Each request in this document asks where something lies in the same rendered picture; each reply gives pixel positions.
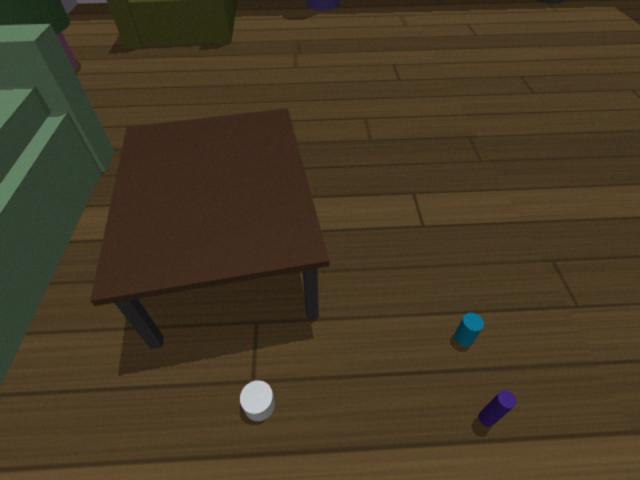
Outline coffee table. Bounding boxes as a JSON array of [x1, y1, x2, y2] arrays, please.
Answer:
[[90, 108, 330, 349]]

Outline sofa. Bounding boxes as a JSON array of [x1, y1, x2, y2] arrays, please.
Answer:
[[0, 24, 115, 400]]

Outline armchair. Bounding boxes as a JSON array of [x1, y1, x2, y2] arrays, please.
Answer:
[[107, 0, 237, 48]]

